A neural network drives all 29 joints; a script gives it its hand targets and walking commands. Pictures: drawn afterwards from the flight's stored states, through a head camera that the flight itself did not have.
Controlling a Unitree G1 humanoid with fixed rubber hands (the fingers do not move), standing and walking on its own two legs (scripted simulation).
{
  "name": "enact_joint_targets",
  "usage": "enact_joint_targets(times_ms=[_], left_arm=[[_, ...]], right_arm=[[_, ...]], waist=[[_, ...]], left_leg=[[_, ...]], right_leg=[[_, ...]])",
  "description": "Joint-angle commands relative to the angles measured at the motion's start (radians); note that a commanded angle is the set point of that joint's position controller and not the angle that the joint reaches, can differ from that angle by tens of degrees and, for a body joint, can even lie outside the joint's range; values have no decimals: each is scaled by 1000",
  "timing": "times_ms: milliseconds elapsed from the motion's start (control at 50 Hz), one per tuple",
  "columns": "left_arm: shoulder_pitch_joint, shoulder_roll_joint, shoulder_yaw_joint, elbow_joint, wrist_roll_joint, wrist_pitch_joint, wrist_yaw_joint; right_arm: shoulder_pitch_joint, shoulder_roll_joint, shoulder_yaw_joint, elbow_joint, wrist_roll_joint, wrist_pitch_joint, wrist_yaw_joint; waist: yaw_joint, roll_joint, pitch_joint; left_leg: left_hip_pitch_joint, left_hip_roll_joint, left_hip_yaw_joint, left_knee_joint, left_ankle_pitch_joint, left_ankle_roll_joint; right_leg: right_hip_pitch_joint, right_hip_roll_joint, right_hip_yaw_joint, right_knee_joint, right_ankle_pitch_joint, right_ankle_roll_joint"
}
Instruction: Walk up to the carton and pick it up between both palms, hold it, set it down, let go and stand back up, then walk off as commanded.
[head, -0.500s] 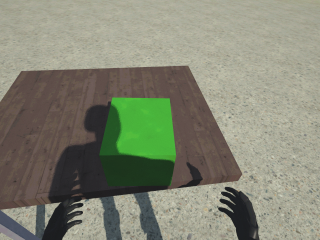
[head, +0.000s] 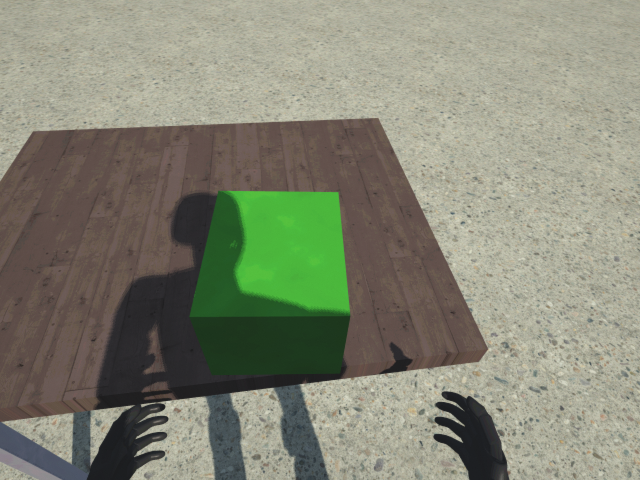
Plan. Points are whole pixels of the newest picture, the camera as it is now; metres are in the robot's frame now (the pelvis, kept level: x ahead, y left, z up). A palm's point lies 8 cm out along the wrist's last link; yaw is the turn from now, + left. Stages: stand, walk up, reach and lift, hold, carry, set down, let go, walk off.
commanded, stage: set down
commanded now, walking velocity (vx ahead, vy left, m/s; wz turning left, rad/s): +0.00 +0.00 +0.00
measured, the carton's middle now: (277, 279) +0.46 +0.06 -0.04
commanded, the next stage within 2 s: let go in 0.92 s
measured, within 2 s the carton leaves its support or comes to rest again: neither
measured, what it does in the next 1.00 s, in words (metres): stands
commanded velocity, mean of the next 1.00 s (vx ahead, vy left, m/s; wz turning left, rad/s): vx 0.00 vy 0.00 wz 0.00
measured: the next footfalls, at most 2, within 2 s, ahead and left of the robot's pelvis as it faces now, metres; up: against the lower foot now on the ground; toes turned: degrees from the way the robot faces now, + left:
none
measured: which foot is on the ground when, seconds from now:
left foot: down 0.00-1.00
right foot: down 0.00-1.00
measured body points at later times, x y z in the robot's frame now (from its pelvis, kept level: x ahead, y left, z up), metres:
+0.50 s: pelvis +0.00 +0.00 +0.00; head +0.01 +0.01 +0.45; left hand +0.18 +0.24 -0.06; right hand +0.16 -0.20 -0.06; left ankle +0.01 +0.12 -0.74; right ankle -0.02 -0.11 -0.74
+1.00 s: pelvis +0.00 +0.00 +0.00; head +0.02 +0.01 +0.45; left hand +0.17 +0.24 -0.09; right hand +0.16 -0.20 -0.09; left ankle +0.01 +0.12 -0.74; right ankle -0.02 -0.11 -0.74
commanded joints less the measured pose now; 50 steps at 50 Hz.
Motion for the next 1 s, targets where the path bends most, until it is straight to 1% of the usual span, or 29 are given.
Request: enact_joint_targets(times_ms=[0, 60, 100, 120, 140, 180, 200, 220, 260, 340, 380, 400, 420, 440, 460, 480, 520, 560, 580, 620, 640, 660, 700, 740, 760, 820, 860, 900, 980], left_arm=[[-47, 97, 65, -49, 92, -32, 5], [-5, 107, 57, -65, 100, -30, -10], [-42, 150, 66, -138, 77, -39, 2], [-52, 113, 69, -60, 120, -5, 4], [-22, 124, 58, -80, 97, -19, 2], [-63, 100, 56, 14, 123, 12, 5], [-70, 94, 47, -106, 111, 7, 18], [-56, 70, 46, 7, 141, 37, 19], [-32, 99, 43, -49, 120, 31, 17], [-116, 90, 24, 15, 122, 65, 16], [-119, 101, 14, -76, 111, 72, 34], [-135, 80, 29, 47, 148, 103, 28], [-108, 85, 34, 32, 148, 99, 32], [-115, 78, 22, 12, 138, 103, 31], [-113, 93, 31, 75, 145, 108, 21], [-112, 86, 38, -8, 156, 104, 34], [-115, 101, 28, 51, 137, 109, 22], [-75, 78, 39, -4, 160, 104, 33], [-70, 58, 49, 77, 189, 120, 19], [-102, 76, 40, 22, 173, 114, 28], [-102, 57, 47, 118, 204, 134, 27], [-107, 78, 40, 44, 187, 123, 33], [-104, 62, 44, 69, 190, 134, 29], [-134, 81, 25, 85, 170, 130, 35], [-127, 71, 30, 63, 181, 136, 40], [-145, 69, 35, 114, 190, 149, 42], [-143, 68, 45, 118, 216, 152, 49], [-155, 38, 29, 121, 226, 162, 56], [-177, 47, 24, 96, 200, 158, 63]], right_arm=[[-29, -78, -45, -58, -91, -66, 29], [-3, -79, -49, -70, -85, -74, 27], [-43, -61, -52, -135, -74, -90, 25], [-56, -80, -48, -8, -101, -73, 38], [-14, -78, -47, -86, -83, -88, 30], [-73, -82, -52, 20, -113, -54, 46], [-86, -95, -67, -42, -95, -67, 51], [-93, -92, -59, 59, -112, -47, 60], [-53, -86, -50, -34, -103, -48, 51], [-120, -102, -83, 12, -159, -25, 56], [-118, -114, -97, -11, -131, -25, 56], [-138, -126, -87, 87, -153, -5, 62], [-127, -110, -79, 37, -150, -5, 65], [-132, -142, -105, 50, -162, -14, 67], [-138, -119, -79, 89, -167, -2, 66], [-134, -138, -94, 64, -155, -10, 68], [-127, -113, -88, 76, -157, -12, 59], [-85, -137, -86, 84, -154, -24, 73], [-93, -162, -109, 157, -174, -30, 71], [-130, -159, -105, 118, -150, -39, 76], [-157, -169, -103, 246, -176, -23, 83], [-143, -152, -104, 168, -162, -32, 79], [-147, -183, -135, 201, -191, -44, 82], [-179, -171, -128, 184, -191, -49, 83], [-170, -165, -123, 182, -191, -59, 86], [-199, -180, -121, 195, -190, -55, 96], [-203, -198, -126, 243, -185, -53, 103], [-208, -200, -145, 320, -208, -48, 105], [-207, -201, -150, 286, -207, -43, 106]], waist=[[104, 37, -54], [88, 23, -58], [114, 20, -109], [113, 80, -35], [94, 10, -58], [102, 76, -12], [101, 80, -46], [110, 110, 7], [99, 54, -48], [80, 19, 5], [88, 43, -18], [87, 60, 27], [107, 49, 3], [77, 16, -3], [86, 6, -4], [95, 60, -33], [72, 18, -24], [88, 50, -55], [67, 36, -43], [82, 41, -74], [87, 52, -8], [94, 50, -50], [66, 49, -71], [76, 6, -69], [67, 55, -52], [70, 6, -57], [86, 43, -28], [58, 45, -23], [57, 28, -69]], left_leg=[[312, -33, -1, -35, 294, -33], [331, -27, -11, -25, 345, -32], [299, -36, -2, -12, 305, -28], [284, -30, 10, -31, 256, -34], [290, -29, -2, -24, 297, -26], [264, -19, -6, -47, 230, -36], [266, 0, -15, -54, 236, -40], [271, -8, -10, -60, 238, -45], [267, -14, 2, -47, 225, -30], [219, -13, 1, -68, 82, -16], [231, -10, -4, -72, 110, -31], [217, -19, 12, -78, 85, -27], [225, -18, 12, -79, 127, -24], [232, -13, 3, -64, 140, -24], [234, -21, 11, -57, 135, -14], [258, -10, 4, -65, 162, -29], [247, -21, 9, -46, 155, -20], [279, -19, 4, -49, 273, -34], [316, -20, 6, -37, 277, -41], [286, -17, 2, -39, 249, -40], [306, -19, 4, -42, 221, -45], [299, -16, 6, -41, 249, -48], [306, -10, 4, -28, 268, -47], [298, -18, 8, -28, 220, -38], [295, -16, 8, -26, 250, -44], [287, -24, 11, -27, 187, -37], [286, -15, 8, -37, 218, -41], [314, -13, 15, -30, 213, -49], [270, -13, 22, -31, 191, -40]], right_leg=[[-45, -4, 38, -126, 131, -26], [-22, 4, 32, -125, 202, -23], [-16, -5, 32, -120, 182, -13], [-41, -3, 31, -126, 92, -27], [-8, 3, 25, -126, 157, -17], [-65, 2, 23, -129, 64, -37], [-33, 18, 8, -123, 62, -41], [-59, 15, 4, -119, 56, -49], [-9, 9, 10, -128, 64, -33], [-49, -6, 10, -123, -31, -30], [-25, 5, -4, -112, 11, -27], [-44, -2, 8, -115, -32, -27], [-26, -1, -1, -113, 12, -27], [-37, 9, -7, -105, 41, -24], [-44, -6, 11, -112, 42, -18], [-21, 7, -1, -106, 56, -20], [-21, -4, 4, -102, 72, -11], [3, 14, -9, -97, 162, -17], [-24, 12, -10, -105, 178, -13], [-2, 14, -4, -99, 127, -19], [-55, 16, -7, -108, 99, -18], [-15, 13, -4, -104, 130, -18], [-24, 17, -14, -88, 153, -19], [-53, 14, -19, -92, 115, -10], [-38, 14, -15, -89, 128, -22], [-71, 15, -21, -92, 86, -13], [-70, 18, -21, -84, 101, -16], [-76, 21, -22, -80, 113, -17], [-48, 14, -23, -74, 90, -21]])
